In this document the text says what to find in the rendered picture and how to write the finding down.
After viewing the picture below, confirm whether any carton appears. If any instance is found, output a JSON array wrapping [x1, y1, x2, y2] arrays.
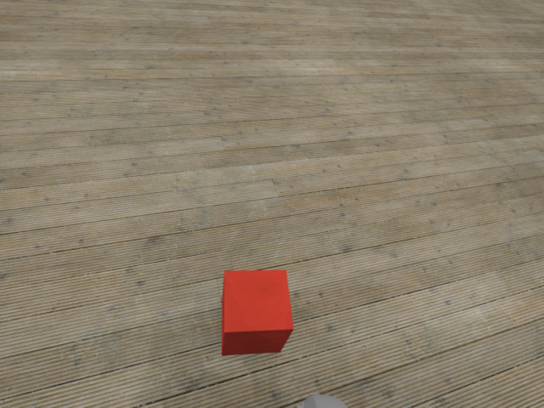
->
[[222, 270, 293, 355]]

